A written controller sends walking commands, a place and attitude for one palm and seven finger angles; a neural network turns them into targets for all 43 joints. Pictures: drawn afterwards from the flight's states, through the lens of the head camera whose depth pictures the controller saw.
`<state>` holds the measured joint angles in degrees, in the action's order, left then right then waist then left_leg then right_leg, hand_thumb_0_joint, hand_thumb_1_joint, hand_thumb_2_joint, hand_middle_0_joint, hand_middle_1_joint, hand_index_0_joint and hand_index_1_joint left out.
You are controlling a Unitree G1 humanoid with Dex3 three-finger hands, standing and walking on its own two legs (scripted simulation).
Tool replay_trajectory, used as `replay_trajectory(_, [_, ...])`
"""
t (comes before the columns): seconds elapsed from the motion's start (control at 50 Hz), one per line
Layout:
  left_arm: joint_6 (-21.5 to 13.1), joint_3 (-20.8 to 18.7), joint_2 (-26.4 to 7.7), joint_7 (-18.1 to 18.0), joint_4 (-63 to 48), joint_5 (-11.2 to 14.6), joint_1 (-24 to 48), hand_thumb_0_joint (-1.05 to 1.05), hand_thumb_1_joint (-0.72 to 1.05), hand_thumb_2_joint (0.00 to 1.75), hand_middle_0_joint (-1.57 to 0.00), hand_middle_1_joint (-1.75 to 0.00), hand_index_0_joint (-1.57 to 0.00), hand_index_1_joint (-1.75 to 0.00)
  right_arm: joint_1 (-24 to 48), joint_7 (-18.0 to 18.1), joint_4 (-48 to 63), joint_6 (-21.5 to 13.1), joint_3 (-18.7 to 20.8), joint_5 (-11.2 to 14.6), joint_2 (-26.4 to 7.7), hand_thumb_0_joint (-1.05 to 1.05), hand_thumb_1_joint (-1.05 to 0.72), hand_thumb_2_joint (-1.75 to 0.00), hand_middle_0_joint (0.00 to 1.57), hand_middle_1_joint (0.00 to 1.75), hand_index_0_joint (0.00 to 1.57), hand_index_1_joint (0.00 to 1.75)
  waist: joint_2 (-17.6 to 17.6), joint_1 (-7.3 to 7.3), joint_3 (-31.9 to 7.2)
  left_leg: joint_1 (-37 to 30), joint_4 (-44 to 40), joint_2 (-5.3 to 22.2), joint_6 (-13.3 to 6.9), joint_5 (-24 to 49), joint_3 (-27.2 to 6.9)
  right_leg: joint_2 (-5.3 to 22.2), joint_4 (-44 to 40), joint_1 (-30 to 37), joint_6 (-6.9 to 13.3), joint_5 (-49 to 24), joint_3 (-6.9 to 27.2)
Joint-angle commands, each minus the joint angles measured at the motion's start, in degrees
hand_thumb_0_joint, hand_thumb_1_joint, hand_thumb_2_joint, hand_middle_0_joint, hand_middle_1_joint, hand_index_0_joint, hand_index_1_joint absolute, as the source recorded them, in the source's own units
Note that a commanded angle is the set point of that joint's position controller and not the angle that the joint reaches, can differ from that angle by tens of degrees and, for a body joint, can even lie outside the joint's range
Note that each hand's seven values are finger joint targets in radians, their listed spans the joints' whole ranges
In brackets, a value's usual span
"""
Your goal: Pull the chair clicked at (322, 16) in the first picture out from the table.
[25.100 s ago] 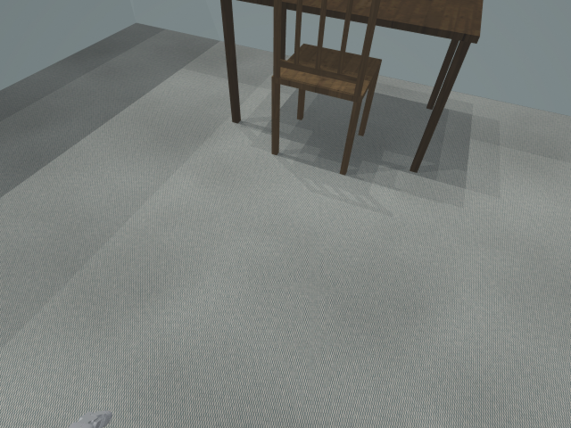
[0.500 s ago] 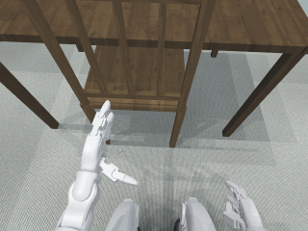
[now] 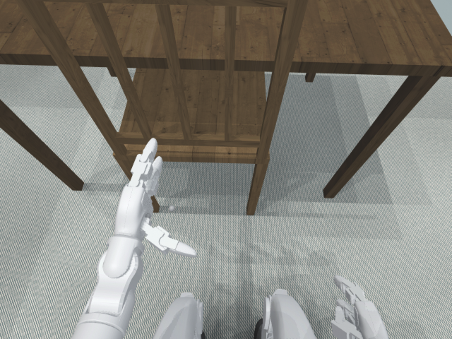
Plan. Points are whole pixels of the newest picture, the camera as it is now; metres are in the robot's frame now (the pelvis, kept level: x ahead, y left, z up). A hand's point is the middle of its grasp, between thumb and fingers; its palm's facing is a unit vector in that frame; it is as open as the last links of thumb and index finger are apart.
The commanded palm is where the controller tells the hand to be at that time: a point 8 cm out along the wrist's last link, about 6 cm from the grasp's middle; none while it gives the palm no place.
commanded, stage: aim the fingers beside a spindle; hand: left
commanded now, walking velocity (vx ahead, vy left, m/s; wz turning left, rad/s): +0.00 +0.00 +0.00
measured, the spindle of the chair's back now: (178, 87) +0.57 +0.12 +0.05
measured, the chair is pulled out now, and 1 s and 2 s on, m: -0.10 -0.10 -0.10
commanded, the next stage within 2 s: push the fingers through the gap in 0.52 s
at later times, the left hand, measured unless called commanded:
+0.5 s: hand (167, 209) +0.32 +0.11 +0.02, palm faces -0.08 -1.00 -0.03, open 17.0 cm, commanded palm +0.30 +0.16 +0.02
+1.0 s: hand (172, 189) +0.36 +0.11 +0.02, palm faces -0.08 -1.00 -0.04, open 17.0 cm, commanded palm +0.34 +0.16 +0.02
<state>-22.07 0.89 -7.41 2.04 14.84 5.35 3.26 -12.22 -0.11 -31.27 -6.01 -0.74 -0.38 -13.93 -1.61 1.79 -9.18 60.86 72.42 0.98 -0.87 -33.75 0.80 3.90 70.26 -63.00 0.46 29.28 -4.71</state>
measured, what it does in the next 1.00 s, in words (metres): stands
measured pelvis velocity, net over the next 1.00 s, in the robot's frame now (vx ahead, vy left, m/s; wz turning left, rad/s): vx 0.00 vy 0.00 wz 0.00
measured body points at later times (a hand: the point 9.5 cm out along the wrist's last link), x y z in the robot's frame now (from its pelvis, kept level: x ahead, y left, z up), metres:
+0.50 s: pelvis +0.00 +0.00 +0.00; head +0.11 +0.00 +0.44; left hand +0.32 +0.17 +0.03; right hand +0.17 -0.24 -0.10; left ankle +0.00 +0.11 -0.63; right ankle +0.04 -0.12 -0.63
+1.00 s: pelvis +0.00 +0.00 +0.00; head +0.12 +0.00 +0.43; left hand +0.36 +0.16 +0.03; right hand +0.15 -0.24 -0.11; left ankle +0.00 +0.11 -0.63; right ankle +0.04 -0.12 -0.63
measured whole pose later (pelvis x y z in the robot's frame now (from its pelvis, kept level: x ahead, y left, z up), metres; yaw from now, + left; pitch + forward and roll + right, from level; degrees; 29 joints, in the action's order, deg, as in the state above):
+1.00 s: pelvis +0.00 +0.00 +0.00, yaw +0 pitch +23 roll -1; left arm -22.2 -1.5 -8.2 1.6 22.3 5.4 12.6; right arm -11.6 0.0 -32.9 -5.6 -0.8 -0.7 -13.8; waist -1.6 2.7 -8.9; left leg 62.2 72.9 1.0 -1.1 -33.5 0.9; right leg 3.8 70.3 -64.3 0.2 28.7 -4.5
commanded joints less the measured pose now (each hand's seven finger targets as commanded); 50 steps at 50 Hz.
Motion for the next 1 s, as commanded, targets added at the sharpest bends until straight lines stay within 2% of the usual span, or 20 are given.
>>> replay_trajectory(0.0, [-4.97, -1.63, -3.53, -0.3, -11.6, 0.38, 8.84, 0.0, -0.5, 0.3, -0.06, -0.08, -0.06, -0.08, -0.09, 0.14, 7.55, -2.51, 2.89, -0.14, -6.99, 0.0, -0.9, -0.9, 0.2, 0.3, 0.2, 0.3, 0.9, 0.78, -21.31, -10.8, -9.34, -1.47, 0.24, 19.34, -2.13, -2.31, -8.94, 16.07, 1.34, -14.64, 2.46])
replay_trajectory(0.04, [-5.41, -2.01, -3.9, -0.43, -12.72, 0.66, 8.49, 0.0, -0.5, 0.3, -0.06, -0.08, -0.06, -0.08, -0.22, 0.12, 7.52, -2.61, 3.09, -0.17, -6.93, 0.0, -0.9, -0.9, 0.2, 0.3, 0.2, 0.3, 2.26, 0.7, -22.2, -11.18, -9.26, -1.38, 0.24, 20.03, -2.19, -2.33, -8.96, 17.14, 1.26, -15.64, 2.6])
replay_trajectory(0.08, [-5.53, -2.47, -4.58, -0.45, -12.97, 0.74, 7.27, 0.0, -0.5, 0.3, -0.06, -0.08, -0.06, -0.08, -0.32, 0.1, 7.7, -2.66, 3.11, -0.06, -7.14, 0.0, -0.9, -0.9, 0.2, 0.3, 0.2, 0.3, 1.29, 0.43, -22.18, -11.25, -9.47, -1.45, 0.29, 20.84, -2.3, -2.33, -8.89, 17.37, 1.46, -16.2, 2.45])
replay_trajectory(0.12, [-5.56, -0.5, -2.48, -0.26, -12.86, 0.66, 6.44, 0.0, -0.5, 0.3, -0.06, -0.08, -0.06, -0.08, 0.05, -0.09, 7.68, -2.67, 3.07, -0.1, -6.88, 0.0, -0.9, -0.9, 0.2, 0.3, 0.2, 0.3, 1.95, 0.89, -21.55, -11.47, -9.58, -1.35, 0.29, 19.98, -2.2, -2.3, -9.23, 16.82, 1.24, -15.47, 2.36])
replay_trajectory(0.16, [-5.43, -0.99, -3.34, -0.32, -12.42, 0.7, 7.9, 0.0, -0.5, 0.3, -0.06, -0.08, -0.06, -0.08, -0.01, 0.03, 7.3, -2.63, 3.02, -0.07, -7.06, 0.0, -0.9, -0.9, 0.2, 0.3, 0.2, 0.3, 2.48, 1.3, -20.18, -10.41, -9.48, -1.31, 0.2, 18.02, -2.25, -2.34, -9.54, 16.15, 1.18, -13.81, 2.43])
replay_trajectory(0.18, [-5.36, -2.13, -4.55, -0.46, -11.51, 0.43, 7.63, 0.0, -0.5, 0.3, -0.06, -0.08, -0.06, -0.08, -0.22, 0.16, 7.4, -2.51, 2.94, -0.09, -7.33, 0.0, -0.9, -0.9, 0.2, 0.3, 0.2, 0.3, 2.8, 0.92, -19.69, -9.31, -9.59, -1.43, 0.17, 17.86, -2.47, -2.5, -9.27, 16.38, 1.38, -13.34, 2.31])
replay_trajectory(0.22, [-5.63, -0.71, -3.24, -0.27, -11.81, 0.29, 9.84, 0.0, -0.5, 0.3, -0.06, -0.08, -0.06, -0.08, 0.45, 0.2, 7.24, -2.56, 2.91, -0.16, -7.19, 0.0, -0.9, -0.9, 0.2, 0.3, 0.2, 0.3, 1.92, 1.48, -20.06, -9.59, -9.09, -1.46, 0.1, 16.47, -2.29, -2.29, -9.34, 15.06, 1.19, -11.95, 2.61])
replay_trajectory(0.3, [-5.91, -4.01, -5.98, -0.19, -11.86, 0.84, 10.71, 0.0, -0.5, 0.3, -0.06, -0.08, -0.06, -0.08, 0.19, 0.5, 7.02, -2.62, 2.91, -0.23, -7.31, 0.0, -0.9, -0.9, 0.2, 0.3, 0.2, 0.3, 1.58, 0.72, -21.71, -9.82, -9.02, -1.55, 0.13, 17.57, -2.24, -2.34, -9.1, 16.58, 1.29, -13.16, 2.79])
replay_trajectory(0.34, [-5.8, -1.96, -4.02, 0.35, -13.03, 0.89, 9.67, 0.0, -0.5, 0.3, -0.06, -0.08, -0.06, -0.08, 0.43, 0.37, 7.41, -2.82, 2.94, -0.25, -7.06, 0.0, -0.9, -0.9, 0.2, 0.3, 0.2, 0.3, -0.32, 0.64, -23.06, -12.04, -9.2, -1.47, 0.33, 20.02, -2.28, -2.22, -8.68, 16.35, 1.39, -14.99, 2.5])
replay_trajectory(0.44, [-4.56, -1.67, -3.49, 1.07, -10.93, 1.49, 7.56, 0.0, -0.5, 0.3, -0.06, -0.08, -0.06, -0.08, 0.04, 0.23, 7.34, -2.58, 2.97, -0.02, -7.13, 0.0, -0.9, -0.9, 0.2, 0.3, 0.2, 0.3, 2.6, 1.17, -20.96, -10.6, -9.29, -1.32, 0.21, 19.27, -2.22, -2.39, -9.43, 16.64, 1.12, -15.07, 2.38])
replay_trajectory(0.48, [-4.73, -1.51, -3.88, 0.96, -11.51, 1.03, 8.46, 0.0, -0.5, 0.3, -0.06, -0.08, -0.06, -0.08, 0.21, 0.31, 7.59, -2.57, 2.93, 0.02, -7.32, 0.0, -0.9, -0.9, 0.2, 0.3, 0.2, 0.3, 0.92, 0.8, -20.89, -10.49, -9.6, -1.39, 0.32, 19.2, -2.67, -2.42, -8.74, 16.01, 1.43, -14.11, 2.14])
replay_trajectory(0.5, [-4.64, -1.16, -3.33, 0.85, -10.79, 0.72, 8.22, 0.0, -0.5, 0.3, -0.06, -0.08, -0.06, -0.08, 0.21, 0.23, 7.54, -2.5, 2.84, -0.04, -7.17, 0.0, -0.9, -0.9, 0.2, 0.3, 0.2, 0.3, 1.82, 0.97, -20.47, -10.76, -9.59, -1.31, 0.3, 18.85, -2.67, -2.46, -8.86, 15.37, 1.34, -13.6, 2.01])
replay_trajectory(0.64, [-5.67, -2.49, -4.79, -0.44, -11.48, 0.39, 13.23, 0.0, -0.5, 0.3, -0.06, -0.08, -0.06, -0.08, 0.06, 0.52, 6.85, -2.59, 2.87, -0.31, -7.26, 0.0, -0.9, -0.9, 0.2, 0.3, 0.2, 0.3, 2.0, 1.46, -21.24, -10.53, -8.91, -1.28, 0.29, 18.29, -2.83, -2.38, -8.49, 14.64, 1.22, -13.05, 2.26])
replay_trajectory(0.68, [-5.7, -1.9, -4.44, -0.69, -11.53, 0.22, 14.34, 0.0, -0.5, 0.3, -0.06, -0.08, -0.06, -0.08, 0.01, 0.52, 6.77, -2.72, 2.8, -0.41, -7.36, 0.0, -0.9, -0.9, 0.2, 0.3, 0.2, 0.3, -0.11, 1.27, -22.01, -11.36, -9.02, -1.37, 0.38, 19.15, -3.18, -2.34, -8.07, 13.98, 1.46, -12.87, 2.04])
replay_trajectory(0.74, [-5.15, -0.88, -3.15, -0.72, -9.36, 0.19, 16.83, 0.0, -0.5, 0.3, -0.06, -0.08, -0.06, -0.08, -0.1, 0.51, 6.12, -2.51, 2.88, -0.42, -7.34, 0.0, -0.9, -0.9, 0.2, 0.3, 0.2, 0.3, 0.88, 2.17, -21.87, -11.63, -8.81, -1.17, 0.33, 18.92, -2.98, -2.34, -8.47, 13.35, 1.21, -12.94, 2.04])
replay_trajectory(0.78, [-4.66, -2.89, -5.02, -0.88, -7.31, 0.15, 17.43, 0.0, -0.5, 0.3, -0.06, -0.08, -0.06, -0.08, -0.35, 0.67, 5.96, -2.27, 2.85, -0.33, -7.67, 0.0, -0.9, -0.9, 0.2, 0.3, 0.2, 0.3, 1.55, 1.76, -22.48, -10.64, -8.93, -1.28, 0.3, 18.64, -3.0, -2.44, -8.4, 14.35, 1.29, -12.92, 2.17])
replay_trajectory(0.8, [-4.51, -2.23, -4.21, -0.73, -6.79, 0.29, 18.99, 0.0, -0.5, 0.3, -0.06, -0.08, -0.06, -0.08, -0.29, 0.57, 5.68, -2.18, 2.73, -0.33, -7.49, 0.0, -0.9, -0.9, 0.2, 0.3, 0.2, 0.3, 1.64, 2.22, -22.48, -10.43, -8.89, -1.29, 0.23, 17.88, -2.79, -2.4, -8.75, 14.54, 1.12, -12.73, 2.37])
replay_trajectory(0.88, [-4.4, -4.54, -5.88, -0.74, -5.28, 0.58, 20.11, 0.0, -0.5, 0.3, -0.06, -0.08, -0.06, -0.08, -0.92, 0.66, 5.54, -1.96, 2.85, -0.34, -7.61, 0.0, -0.9, -0.9, 0.2, 0.3, 0.2, 0.3, 1.24, 1.4, -23.92, -10.94, -9.38, -1.34, 0.41, 20.11, -2.81, -2.49, -8.48, 16.09, 1.34, -14.72, 2.27])
replay_trajectory(0.9, [-4.41, -4.15, -5.11, -0.64, -5.01, 0.71, 20.22, 0.0, -0.5, 0.3, -0.06, -0.08, -0.06, -0.08, -0.94, 0.53, 5.41, -1.88, 2.87, -0.39, -7.39, 0.0, -0.9, -0.9, 0.2, 0.3, 0.2, 0.3, 1.64, 1.67, -24.91, -11.2, -9.02, -1.26, 0.29, 20.8, -2.4, -2.5, -8.62, 16.71, 1.11, -16.02, 2.67])
replay_trajectory(0.98, [-4.57, -3.37, -4.39, -0.64, -2.22, 0.47, 22.18, 0.0, -0.5, 0.3, -0.06, -0.08, -0.06, -0.08, -1.62, 0.27, 4.81, -1.55, 2.89, -0.32, -7.51, 0.0, -0.9, -0.9, 0.2, 0.3, 0.2, 0.3, 0.8, 2.36, -22.78, -11.1, -9.46, -1.08, 0.51, 20.71, -2.7, -2.64, -8.66, 14.98, 1.23, -15.36, 2.17])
